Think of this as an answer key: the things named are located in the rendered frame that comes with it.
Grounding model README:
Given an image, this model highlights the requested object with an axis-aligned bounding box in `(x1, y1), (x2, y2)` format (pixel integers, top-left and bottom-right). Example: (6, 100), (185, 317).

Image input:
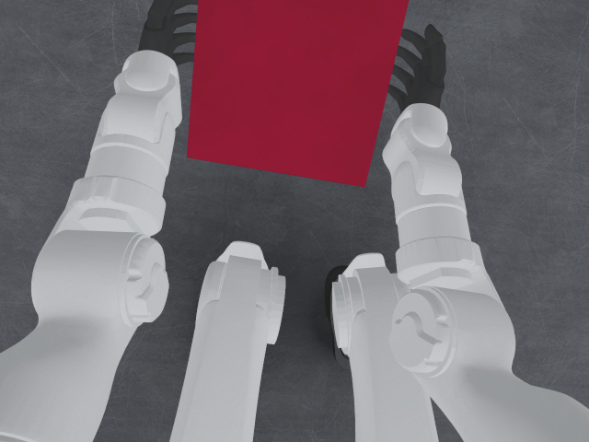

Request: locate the right robot thigh
(332, 266), (439, 442)

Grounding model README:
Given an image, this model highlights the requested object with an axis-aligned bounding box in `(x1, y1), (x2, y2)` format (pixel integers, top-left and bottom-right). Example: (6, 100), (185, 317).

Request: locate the robot left upper arm
(0, 230), (169, 442)

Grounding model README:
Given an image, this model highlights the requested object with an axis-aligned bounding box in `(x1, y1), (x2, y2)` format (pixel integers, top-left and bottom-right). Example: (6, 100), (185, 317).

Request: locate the carton
(187, 0), (409, 187)

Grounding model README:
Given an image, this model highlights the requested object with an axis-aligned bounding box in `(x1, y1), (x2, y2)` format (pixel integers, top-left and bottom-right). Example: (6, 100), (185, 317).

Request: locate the left robot forearm
(31, 50), (182, 313)

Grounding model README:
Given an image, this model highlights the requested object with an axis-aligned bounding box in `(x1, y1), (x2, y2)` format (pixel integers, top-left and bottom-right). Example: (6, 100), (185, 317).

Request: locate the robot right upper arm
(388, 285), (589, 442)

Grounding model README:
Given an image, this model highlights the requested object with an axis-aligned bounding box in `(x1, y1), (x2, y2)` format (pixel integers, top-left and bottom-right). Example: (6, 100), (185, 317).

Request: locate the robot left hand
(138, 0), (198, 66)

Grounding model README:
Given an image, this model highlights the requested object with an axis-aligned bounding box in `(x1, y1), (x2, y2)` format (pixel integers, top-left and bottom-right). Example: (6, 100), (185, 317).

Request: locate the robot right hand
(387, 24), (446, 114)

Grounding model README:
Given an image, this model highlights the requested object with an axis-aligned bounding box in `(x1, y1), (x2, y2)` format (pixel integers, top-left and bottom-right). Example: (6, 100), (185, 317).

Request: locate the robot left shin
(195, 241), (269, 326)

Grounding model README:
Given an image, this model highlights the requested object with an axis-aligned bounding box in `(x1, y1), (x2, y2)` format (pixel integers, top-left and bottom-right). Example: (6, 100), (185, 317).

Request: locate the right robot forearm
(383, 103), (505, 309)

